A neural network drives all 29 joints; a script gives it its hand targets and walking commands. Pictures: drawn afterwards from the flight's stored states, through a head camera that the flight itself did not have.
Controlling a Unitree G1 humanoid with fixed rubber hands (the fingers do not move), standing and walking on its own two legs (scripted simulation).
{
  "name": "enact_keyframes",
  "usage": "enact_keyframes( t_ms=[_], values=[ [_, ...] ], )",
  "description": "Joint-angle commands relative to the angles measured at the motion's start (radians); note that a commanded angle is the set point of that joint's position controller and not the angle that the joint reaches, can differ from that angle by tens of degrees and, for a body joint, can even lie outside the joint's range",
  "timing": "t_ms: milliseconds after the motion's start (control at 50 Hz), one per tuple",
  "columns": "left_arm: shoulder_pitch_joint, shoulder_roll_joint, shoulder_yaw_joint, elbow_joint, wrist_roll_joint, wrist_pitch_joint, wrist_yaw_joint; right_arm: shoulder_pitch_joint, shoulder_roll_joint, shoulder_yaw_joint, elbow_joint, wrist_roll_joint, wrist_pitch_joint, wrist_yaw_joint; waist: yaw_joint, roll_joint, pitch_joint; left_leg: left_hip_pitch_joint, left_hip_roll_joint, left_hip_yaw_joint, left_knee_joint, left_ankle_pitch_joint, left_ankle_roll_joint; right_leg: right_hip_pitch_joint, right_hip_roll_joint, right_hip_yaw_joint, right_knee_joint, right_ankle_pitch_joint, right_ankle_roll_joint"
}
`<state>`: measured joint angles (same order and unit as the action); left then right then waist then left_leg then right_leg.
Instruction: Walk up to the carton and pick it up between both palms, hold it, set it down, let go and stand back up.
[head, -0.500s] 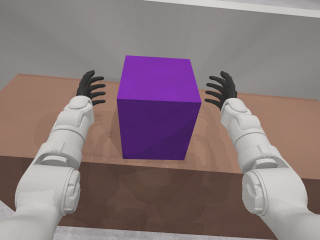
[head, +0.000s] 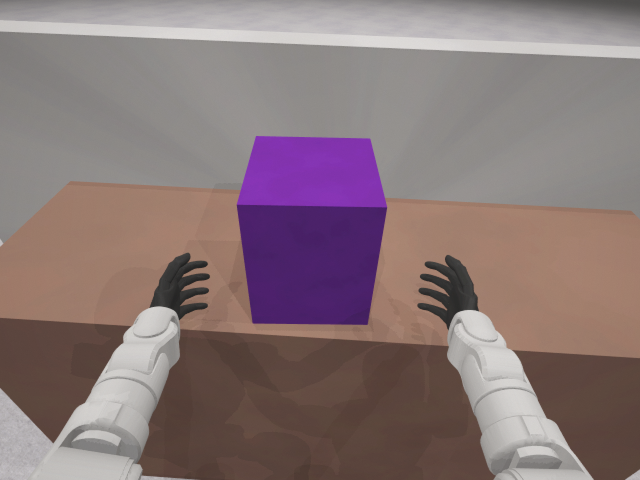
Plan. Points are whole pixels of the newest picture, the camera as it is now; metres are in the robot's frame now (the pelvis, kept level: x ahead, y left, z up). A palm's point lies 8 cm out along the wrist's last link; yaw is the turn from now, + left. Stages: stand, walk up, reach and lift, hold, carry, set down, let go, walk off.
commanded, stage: set down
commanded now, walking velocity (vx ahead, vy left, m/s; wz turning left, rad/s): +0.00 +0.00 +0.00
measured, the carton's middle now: (311, 230) +0.53 +0.01 +0.06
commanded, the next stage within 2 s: none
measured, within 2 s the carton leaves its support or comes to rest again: neither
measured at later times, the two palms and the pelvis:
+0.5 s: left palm (150, 332) +0.33 +0.23 +0.04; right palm (445, 314) +0.34 -0.17 +0.06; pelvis +0.02 +0.00 +0.00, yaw +0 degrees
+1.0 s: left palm (156, 472) +0.20 +0.21 -0.06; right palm (484, 463) +0.19 -0.20 -0.05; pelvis +0.04 +0.00 +0.01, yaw -2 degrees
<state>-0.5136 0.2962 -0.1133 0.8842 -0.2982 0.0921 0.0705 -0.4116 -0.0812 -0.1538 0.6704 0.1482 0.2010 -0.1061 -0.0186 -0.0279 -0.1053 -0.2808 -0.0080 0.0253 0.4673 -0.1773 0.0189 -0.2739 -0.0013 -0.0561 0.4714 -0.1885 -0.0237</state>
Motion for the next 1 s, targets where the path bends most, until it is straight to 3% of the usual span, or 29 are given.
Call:
enact_keyframes(
  t_ms=[0, 100, 140, 180, 220, 240, 340, 420, 540, 600, 620, 660, 700, 740, 800, 880, 940, 980],
  values=[
    [-0.675, 0.216, 0.038, -0.266, -0.049, -0.131, 0.025, -0.692, -0.146, 0.010, -0.348, -0.007, -0.091, -0.006, 0.024, 0.004, -0.421, -0.068, -0.001, -0.031, -0.097, -0.124, 0.016, 0.164, -0.028, 0.097, -0.060, -0.076, -0.001],
    [-0.597, 0.192, 0.033, -0.270, -0.051, -0.118, 0.034, -0.622, -0.163, -0.001, -0.299, -0.013, -0.092, -0.015, 0.027, 0.007, -0.562, -0.006, 0.010, -0.049, -0.078, -0.073, -0.002, 0.166, -0.021, 0.096, -0.044, -0.022, -0.005],
    [-0.500, 0.188, 0.049, -0.282, -0.034, -0.104, 0.028, -0.515, -0.137, 0.013, -0.277, -0.004, -0.088, -0.019, 0.027, 0.004, -0.582, 0.024, 0.006, -0.047, -0.075, -0.018, 0.001, 0.195, -0.019, 0.105, -0.053, 0.031, -0.004],
    [-0.517, 0.186, 0.071, -0.275, -0.015, -0.084, 0.015, -0.534, -0.139, 0.009, -0.244, 0.002, -0.082, -0.025, 0.025, 0.010, -0.518, 0.014, 0.010, -0.052, -0.088, -0.030, -0.008, 0.184, -0.021, 0.106, -0.073, 0.004, -0.003],
    [-0.526, 0.173, 0.071, -0.267, -0.004, -0.076, 0.009, -0.545, -0.137, 0.010, -0.197, 0.009, -0.077, -0.024, 0.032, 0.044, -0.446, 0.014, 0.016, -0.060, -0.109, -0.069, -0.017, 0.159, -0.019, 0.099, -0.087, -0.037, -0.008],
    [-0.444, 0.145, 0.059, -0.268, 0.007, -0.074, 0.006, -0.468, -0.131, 0.004, -0.162, 0.004, -0.083, -0.022, 0.019, 0.063, -0.418, 0.038, 0.015, -0.057, -0.112, -0.058, -0.022, 0.156, -0.020, 0.097, -0.094, -0.024, -0.012],
    [-0.363, 0.135, 0.064, -0.338, 0.044, -0.098, -0.004, -0.388, -0.130, -0.008, -0.168, 0.008, -0.118, -0.015, 0.010, 0.136, -0.302, 0.067, 0.011, -0.061, -0.123, -0.010, -0.040, 0.142, -0.015, 0.090, -0.117, 0.000, -0.023],
    [-0.248, 0.115, 0.058, -0.384, 0.050, -0.131, 0.003, -0.286, -0.128, -0.007, -0.207, 0.004, -0.164, 0.002, 0.011, 0.141, -0.232, 0.101, 0.013, -0.067, -0.120, 0.007, -0.048, 0.123, -0.014, 0.077, -0.121, 0.002, -0.025],
    [0.014, 0.112, 0.083, -0.628, 0.070, -0.159, -0.009, -0.065, -0.138, 0.048, -0.432, 0.033, -0.246, 0.024, 0.034, 0.135, -0.282, 0.212, 0.016, -0.077, -0.069, 0.296, -0.070, 0.170, 0.005, 0.073, -0.124, 0.175, -0.019],
    [0.390, 0.052, 0.081, -0.761, 0.105, -0.147, -0.032, 0.282, -0.113, 0.110, -0.522, 0.040, -0.286, 0.031, 0.032, 0.096, -0.263, 0.294, 0.020, -0.089, -0.063, 0.461, -0.081, 0.243, 0.016, 0.075, -0.143, 0.308, -0.008],
    [0.412, 0.064, 0.092, -0.801, 0.127, -0.140, -0.042, 0.308, -0.139, 0.108, -0.529, 0.032, -0.302, 0.031, 0.015, 0.100, -0.240, 0.295, 0.025, -0.096, -0.054, 0.498, -0.096, 0.238, 0.016, 0.074, -0.152, 0.324, -0.003],
    [0.567, 0.047, 0.113, -0.856, 0.167, -0.130, -0.061, 0.456, -0.128, 0.132, -0.555, 0.023, -0.333, 0.039, 0.032, 0.106, -0.189, 0.311, 0.031, -0.096, -0.075, 0.559, -0.099, 0.269, 0.028, 0.070, -0.176, 0.336, -0.007],
    [0.691, 0.036, 0.110, -0.870, 0.188, -0.141, -0.062, 0.575, -0.135, 0.117, -0.560, 0.003, -0.371, 0.050, 0.028, 0.092, -0.116, 0.310, 0.042, -0.093, -0.101, 0.549, -0.100, 0.266, 0.031, 0.074, -0.197, 0.309, -0.016],
    [0.662, 0.046, 0.102, -0.874, 0.192, -0.167, -0.051, 0.558, -0.149, 0.101, -0.572, -0.011, -0.411, 0.065, 0.030, 0.076, -0.065, 0.289, 0.055, -0.094, -0.115, 0.498, -0.100, 0.214, 0.029, 0.078, -0.215, 0.248, -0.024],
    [0.655, 0.028, 0.054, -0.765, 0.191, -0.233, -0.037, 0.582, -0.106, 0.100, -0.490, -0.063, -0.448, 0.082, 0.020, 0.035, 0.047, 0.199, 0.053, -0.068, -0.142, 0.287, -0.076, 0.188, 0.006, 0.095, -0.211, 0.153, -0.026],
    [0.530, 0.066, 0.023, -0.741, 0.151, -0.311, -0.007, 0.497, -0.071, 0.092, -0.492, -0.092, -0.484, 0.099, 0.029, 0.035, 0.049, 0.098, 0.056, -0.042, -0.168, 0.035, -0.044, 0.187, -0.027, 0.120, -0.167, 0.042, -0.025],
    [0.559, 0.038, 0.023, -0.631, 0.172, -0.296, -0.007, 0.526, -0.045, 0.104, -0.388, -0.112, -0.481, 0.102, 0.035, 0.040, 0.051, 0.073, 0.050, -0.015, -0.167, -0.038, -0.030, 0.189, -0.043, 0.137, -0.155, -0.006, -0.025],
    [0.515, 0.075, 0.058, -0.647, 0.179, -0.261, -0.015, 0.478, -0.061, 0.094, -0.367, -0.104, -0.475, 0.098, 0.051, 0.046, 0.006, 0.071, 0.045, -0.003, -0.154, -0.041, -0.026, 0.201, -0.047, 0.140, -0.145, -0.011, -0.020]
  ],
)
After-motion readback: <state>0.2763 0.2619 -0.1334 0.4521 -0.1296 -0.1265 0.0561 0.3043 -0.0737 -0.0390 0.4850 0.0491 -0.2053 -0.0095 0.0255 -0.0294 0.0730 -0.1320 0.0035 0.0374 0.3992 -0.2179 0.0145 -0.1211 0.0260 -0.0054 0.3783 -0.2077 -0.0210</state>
